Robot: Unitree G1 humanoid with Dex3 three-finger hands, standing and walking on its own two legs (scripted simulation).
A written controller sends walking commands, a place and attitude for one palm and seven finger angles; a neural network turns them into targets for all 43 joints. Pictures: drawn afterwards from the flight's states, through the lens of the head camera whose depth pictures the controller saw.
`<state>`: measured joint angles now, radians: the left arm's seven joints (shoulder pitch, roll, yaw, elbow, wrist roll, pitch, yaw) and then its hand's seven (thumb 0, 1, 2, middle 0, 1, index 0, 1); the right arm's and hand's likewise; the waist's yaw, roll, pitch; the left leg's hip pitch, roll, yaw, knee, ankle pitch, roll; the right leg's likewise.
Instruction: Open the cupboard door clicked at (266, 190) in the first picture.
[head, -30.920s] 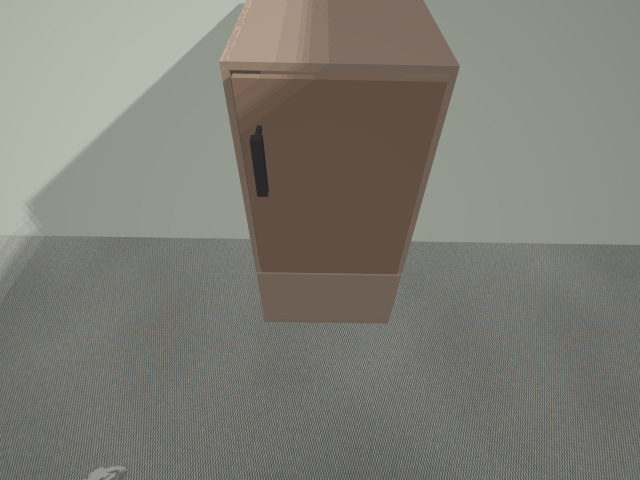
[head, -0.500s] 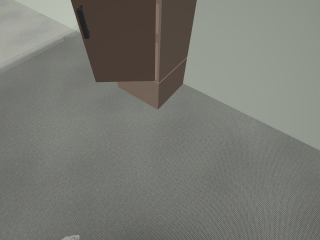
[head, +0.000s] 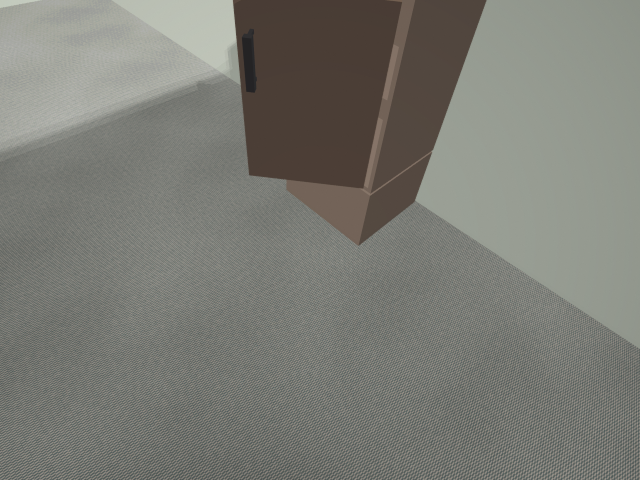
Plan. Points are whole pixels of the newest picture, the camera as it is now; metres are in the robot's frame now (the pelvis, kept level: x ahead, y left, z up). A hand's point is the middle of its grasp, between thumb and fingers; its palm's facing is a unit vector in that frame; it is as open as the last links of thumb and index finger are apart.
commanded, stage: take the last steps up to it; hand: left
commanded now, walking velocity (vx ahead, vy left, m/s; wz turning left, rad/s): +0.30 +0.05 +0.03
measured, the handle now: (251, 60) +1.07 +0.28 -0.02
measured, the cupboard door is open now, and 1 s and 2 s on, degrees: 40 40 40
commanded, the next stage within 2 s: come to a stop and stand still in 1.20 s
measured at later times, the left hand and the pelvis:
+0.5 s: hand (209, 439) +0.19 +0.17 -0.16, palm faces +0.11 -0.97 -0.20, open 7.1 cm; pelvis +0.15 -0.01 +0.01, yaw +2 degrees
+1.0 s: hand (216, 303) +0.41 +0.22 -0.15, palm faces +0.02 -0.98 -0.19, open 7.3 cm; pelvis +0.33 +0.03 +0.01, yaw +0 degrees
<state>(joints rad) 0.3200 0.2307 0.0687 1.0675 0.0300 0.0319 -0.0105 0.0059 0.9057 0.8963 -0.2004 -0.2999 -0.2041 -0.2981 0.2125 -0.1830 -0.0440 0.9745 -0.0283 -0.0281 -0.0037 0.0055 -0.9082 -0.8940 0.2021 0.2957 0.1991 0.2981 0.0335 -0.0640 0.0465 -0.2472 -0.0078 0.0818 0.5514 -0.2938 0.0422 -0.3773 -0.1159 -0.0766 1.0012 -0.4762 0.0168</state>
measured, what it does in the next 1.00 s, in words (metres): walks ahead: right foot, then left foot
